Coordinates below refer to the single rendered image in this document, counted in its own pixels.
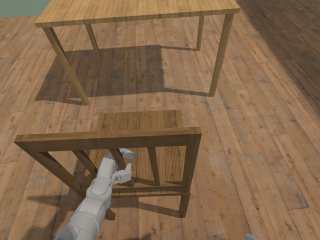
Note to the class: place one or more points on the chair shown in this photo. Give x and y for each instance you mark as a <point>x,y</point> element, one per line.
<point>165,154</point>

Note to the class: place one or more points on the robot left hand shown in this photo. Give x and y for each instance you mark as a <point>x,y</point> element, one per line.
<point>109,168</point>

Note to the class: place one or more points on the robot left forearm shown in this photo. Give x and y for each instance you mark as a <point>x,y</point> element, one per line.
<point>86,221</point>

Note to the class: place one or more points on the table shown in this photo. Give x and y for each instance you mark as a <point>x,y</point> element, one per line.
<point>86,12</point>

